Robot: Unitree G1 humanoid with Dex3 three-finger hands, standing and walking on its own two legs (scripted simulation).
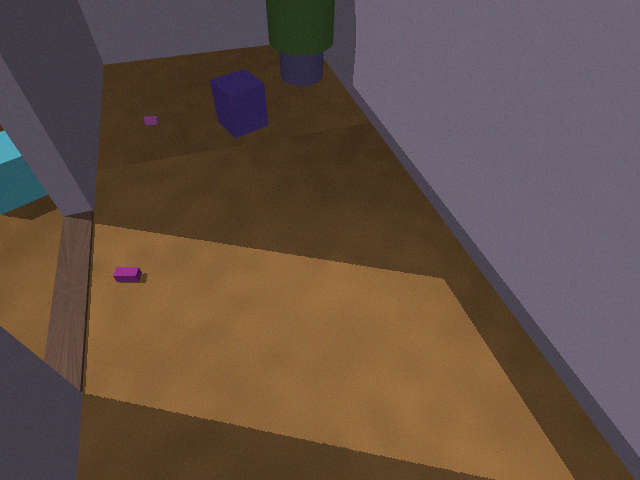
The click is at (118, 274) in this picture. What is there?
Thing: small brick
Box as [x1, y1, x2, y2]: [113, 267, 141, 281]
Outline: 116,267 113,275 116,281 138,281 141,274 138,267
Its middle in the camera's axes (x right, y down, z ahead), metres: -0.74 +0.14 +1.50
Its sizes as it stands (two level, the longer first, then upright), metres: 0.085 0.042 0.038
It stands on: the floor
